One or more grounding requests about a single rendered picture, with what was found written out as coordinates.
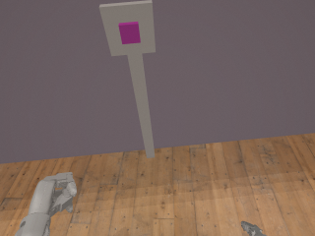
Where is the panel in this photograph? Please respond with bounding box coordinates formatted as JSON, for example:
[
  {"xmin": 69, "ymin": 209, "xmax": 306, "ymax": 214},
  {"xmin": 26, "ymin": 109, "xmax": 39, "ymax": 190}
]
[{"xmin": 99, "ymin": 0, "xmax": 156, "ymax": 158}]

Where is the left robot forearm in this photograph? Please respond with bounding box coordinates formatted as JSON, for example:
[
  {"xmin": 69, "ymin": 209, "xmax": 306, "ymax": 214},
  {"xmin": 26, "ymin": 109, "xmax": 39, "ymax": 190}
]
[{"xmin": 15, "ymin": 212, "xmax": 51, "ymax": 236}]

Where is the robot left hand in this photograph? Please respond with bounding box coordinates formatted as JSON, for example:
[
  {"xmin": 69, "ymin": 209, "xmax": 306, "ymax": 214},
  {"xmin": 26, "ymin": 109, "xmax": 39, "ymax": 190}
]
[{"xmin": 28, "ymin": 172, "xmax": 77, "ymax": 217}]

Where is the button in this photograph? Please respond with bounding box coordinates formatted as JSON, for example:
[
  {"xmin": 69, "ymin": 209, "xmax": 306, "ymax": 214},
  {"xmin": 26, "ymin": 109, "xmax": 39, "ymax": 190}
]
[{"xmin": 118, "ymin": 22, "xmax": 141, "ymax": 44}]

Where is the robot right hand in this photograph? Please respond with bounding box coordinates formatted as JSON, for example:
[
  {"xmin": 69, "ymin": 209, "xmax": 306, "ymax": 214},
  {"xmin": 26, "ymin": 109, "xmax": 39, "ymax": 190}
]
[{"xmin": 240, "ymin": 221, "xmax": 267, "ymax": 236}]

